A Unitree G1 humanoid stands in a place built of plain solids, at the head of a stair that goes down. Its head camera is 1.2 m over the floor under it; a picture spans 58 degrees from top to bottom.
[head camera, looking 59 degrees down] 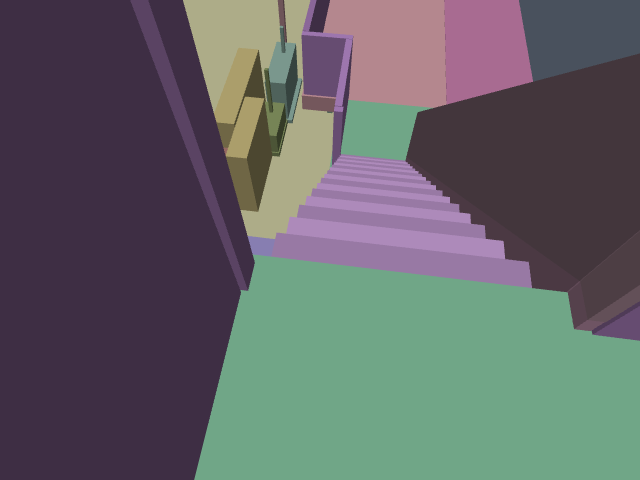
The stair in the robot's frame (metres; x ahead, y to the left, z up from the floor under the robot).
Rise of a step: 0.21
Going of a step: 0.22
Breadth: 0.95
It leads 8 degrees to the right of straight ahead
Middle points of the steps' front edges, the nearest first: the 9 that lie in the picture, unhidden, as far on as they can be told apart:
0.60 -0.27 0.00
0.82 -0.30 -0.21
1.04 -0.33 -0.42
1.26 -0.36 -0.64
1.47 -0.39 -0.85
1.69 -0.42 -1.06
1.91 -0.45 -1.28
2.13 -0.48 -1.49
2.35 -0.51 -1.70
